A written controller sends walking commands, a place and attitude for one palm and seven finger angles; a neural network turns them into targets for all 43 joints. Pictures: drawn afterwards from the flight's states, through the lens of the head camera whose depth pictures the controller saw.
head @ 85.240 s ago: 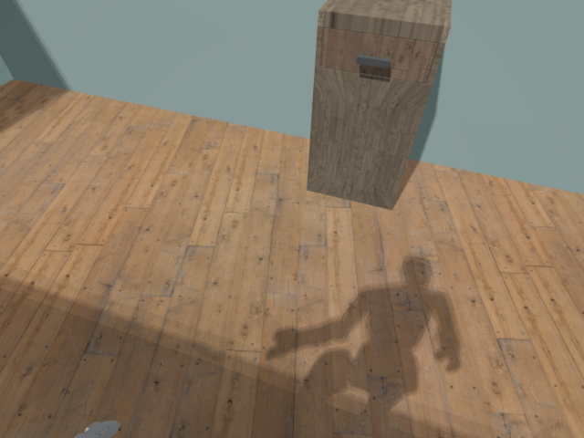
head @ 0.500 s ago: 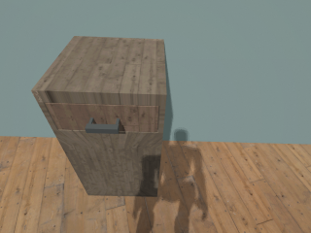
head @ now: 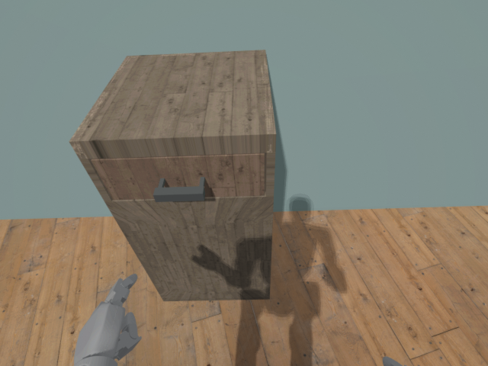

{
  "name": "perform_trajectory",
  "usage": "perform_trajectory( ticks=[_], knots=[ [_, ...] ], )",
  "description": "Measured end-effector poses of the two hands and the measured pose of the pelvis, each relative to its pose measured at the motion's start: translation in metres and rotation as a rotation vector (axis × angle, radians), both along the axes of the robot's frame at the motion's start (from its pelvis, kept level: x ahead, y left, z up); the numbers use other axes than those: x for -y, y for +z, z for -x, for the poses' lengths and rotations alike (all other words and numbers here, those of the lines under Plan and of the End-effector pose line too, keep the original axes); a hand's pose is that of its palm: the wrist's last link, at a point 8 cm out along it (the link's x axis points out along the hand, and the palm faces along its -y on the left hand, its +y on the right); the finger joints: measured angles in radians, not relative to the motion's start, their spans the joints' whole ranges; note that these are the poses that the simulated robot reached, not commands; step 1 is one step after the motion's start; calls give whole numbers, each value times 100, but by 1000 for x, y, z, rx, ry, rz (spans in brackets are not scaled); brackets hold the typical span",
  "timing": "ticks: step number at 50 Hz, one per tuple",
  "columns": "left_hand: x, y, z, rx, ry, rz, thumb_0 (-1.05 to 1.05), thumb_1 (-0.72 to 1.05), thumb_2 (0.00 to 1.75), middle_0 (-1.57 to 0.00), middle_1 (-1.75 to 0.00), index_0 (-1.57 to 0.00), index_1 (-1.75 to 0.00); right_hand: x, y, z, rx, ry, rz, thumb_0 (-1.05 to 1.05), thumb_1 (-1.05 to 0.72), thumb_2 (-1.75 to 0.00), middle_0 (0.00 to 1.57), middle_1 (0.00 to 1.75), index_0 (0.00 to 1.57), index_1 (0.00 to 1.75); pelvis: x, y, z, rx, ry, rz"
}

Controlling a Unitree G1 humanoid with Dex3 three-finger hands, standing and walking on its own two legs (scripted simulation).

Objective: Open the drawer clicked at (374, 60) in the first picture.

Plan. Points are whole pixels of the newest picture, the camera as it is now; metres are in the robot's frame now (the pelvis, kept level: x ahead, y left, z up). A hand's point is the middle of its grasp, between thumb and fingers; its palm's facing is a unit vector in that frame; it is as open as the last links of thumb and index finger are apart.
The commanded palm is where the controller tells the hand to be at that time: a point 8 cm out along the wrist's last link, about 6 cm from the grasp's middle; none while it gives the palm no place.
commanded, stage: raise the hand with hooked fingers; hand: left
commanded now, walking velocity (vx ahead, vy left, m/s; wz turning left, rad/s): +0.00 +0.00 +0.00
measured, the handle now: (181, 187) +0.52 +0.17 -0.03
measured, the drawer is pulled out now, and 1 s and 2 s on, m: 0.00 0.00 0.00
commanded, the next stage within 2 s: move the hooked fingers above the handle in 1.70 s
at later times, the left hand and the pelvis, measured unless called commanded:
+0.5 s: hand (126, 295) +0.24 +0.21 +0.00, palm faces +0.14 -0.10 -0.99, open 10.2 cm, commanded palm +0.20 +0.21 +0.04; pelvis +0.02 -0.03 -0.03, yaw +1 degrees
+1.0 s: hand (138, 241) +0.32 +0.20 +0.04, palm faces +0.05 -0.13 -0.99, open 13.0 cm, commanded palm +0.30 +0.20 +0.11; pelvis +0.06 -0.03 +0.00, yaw -1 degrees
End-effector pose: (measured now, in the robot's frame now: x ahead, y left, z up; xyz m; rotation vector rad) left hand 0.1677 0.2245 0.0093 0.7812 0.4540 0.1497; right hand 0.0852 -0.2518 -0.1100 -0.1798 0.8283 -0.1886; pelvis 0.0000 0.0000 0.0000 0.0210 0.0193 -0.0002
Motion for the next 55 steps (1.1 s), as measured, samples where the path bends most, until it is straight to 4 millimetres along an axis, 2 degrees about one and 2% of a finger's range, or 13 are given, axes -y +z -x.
perform_trajectory(
  ticks=[2, 4, 7, 10, 13, 15, 20, 24, 28, 33, 38, 45, 55],
  knots=[
    [11, 23, -24, 124, -102, -172, 2, 82, 86, -21, -37, -20, -37, 4, 6, -28, 87, 30, 4, 2, -92, -90, 20, 30, 20, 30, -1, -4, 3, -22, -6, 4],
    [24, 30, -35, 197, -180, -297, 1, 78, 84, -21, -40, -20, -39, 5, 15, -55, 149, 47, -1, 2, -92, -90, 20, 30, 20, 30, 0, -8, 5, -42, -25, 1],
    [43, 14, -28, 185, -263, -383, 1, 72, 81, -21, -43, -21, -43, 5, 32, -88, 181, 82, -8, 1, -91, -90, 20, 30, 20, 30, 5, -12, 4, -63, -52, -9],
    [51, -13, -5, 111, -299, -423, 0, 64, 79, -22, -48, -22, -47, 2, 45, -117, 170, 149, 12, 1, -91, -90, 20, 30, 20, 30, 13, -15, 1, -83, -52, -12],
    [42, -28, 18, 57, -285, -487, 0, 57, 76, -24, -52, -23, -52, -4, 51, -144, 157, 222, 42, 1, -91, -90, 20, 30, 20, 30, 20, -19, -2, -103, -37, -4],
    [30, -25, 25, 66, -264, -553, 0, 51, 73, -25, -55, -25, -55, -10, 50, -160, 157, 262, 54, 1, -91, -90, 20, 30, 20, 30, 24, -23, -5, -115, -23, 4],
    [5, 12, 1, 214, -206, -708, 0, 38, 68, -27, -63, -27, -63, -27, 37, -186, 185, 330, 22, 1, -91, -90, 20, 30, 20, 30, 29, -33, -11, -127, 12, 23],
    [10, 40, -39, 286, -182, -712, 0, 29, 64, -27, -69, -27, -68, -39, 22, -184, 163, 314, -65, 1, -91, -90, 20, 30, 20, 30, 30, -32, -17, -121, 21, 25],
    [27, 44, -64, 209, -213, -627, 0, 21, 61, -27, -75, -27, -74, -38, 14, -162, 77, 249, -133, 1, -90, -90, 20, 30, 20, 30, 32, -19, -29, -114, -8, 6],
    [37, 38, -73, 125, -325, -612, 0, 10, 56, -28, -82, -27, -82, -16, 8, -134, -45, 199, -103, 1, -90, -90, 20, 30, 20, 30, 38, -8, -43, -108, -29, -3],
    [30, 57, -83, 198, -334, -662, 0, -2, 51, -29, -90, -29, -89, 13, 2, -122, -121, 151, -39, 1, -90, -90, 20, 30, 20, 30, 38, -4, -49, -110, -23, 4],
    [14, 82, -113, 254, -224, -696, 0, -18, 44, -30, -100, -30, -100, 33, 6, -134, -101, 90, -23, 1, -91, -90, 20, 30, 20, 30, 36, -2, -53, -109, -11, 4],
    [30, 101, -140, 244, -321, -659, 0, -40, 34, -32, -114, -31, -114, 13, 33, -165, 6, 116, -42, 1, -91, -90, 20, 30, 20, 30, 34, 7, -55, -61, -11, 4]
  ],
)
